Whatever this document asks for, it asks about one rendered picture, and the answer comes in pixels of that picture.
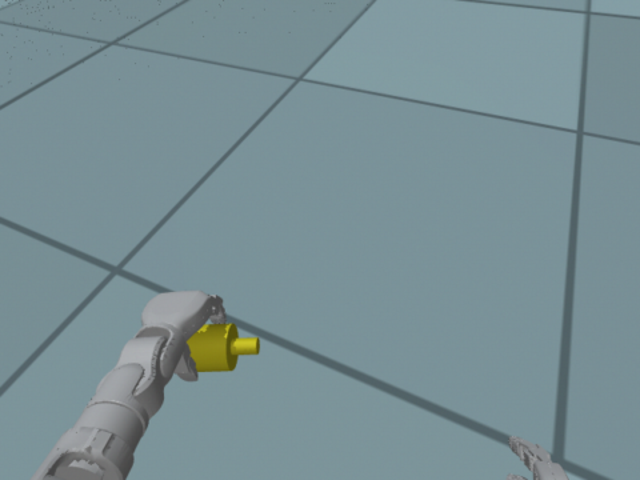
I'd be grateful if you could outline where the left robot arm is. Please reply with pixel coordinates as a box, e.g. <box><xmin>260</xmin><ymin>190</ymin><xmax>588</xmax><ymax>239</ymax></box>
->
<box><xmin>30</xmin><ymin>322</ymin><xmax>186</xmax><ymax>480</ymax></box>

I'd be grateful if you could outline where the right robot hand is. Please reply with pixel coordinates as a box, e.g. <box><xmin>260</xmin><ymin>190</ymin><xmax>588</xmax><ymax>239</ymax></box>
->
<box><xmin>506</xmin><ymin>436</ymin><xmax>569</xmax><ymax>480</ymax></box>

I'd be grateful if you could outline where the bottle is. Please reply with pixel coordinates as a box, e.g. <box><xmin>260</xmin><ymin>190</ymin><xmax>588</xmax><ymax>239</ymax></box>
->
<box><xmin>187</xmin><ymin>323</ymin><xmax>260</xmax><ymax>372</ymax></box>

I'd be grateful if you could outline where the left robot hand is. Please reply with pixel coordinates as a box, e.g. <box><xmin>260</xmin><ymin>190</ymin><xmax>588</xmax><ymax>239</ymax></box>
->
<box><xmin>141</xmin><ymin>290</ymin><xmax>226</xmax><ymax>382</ymax></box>

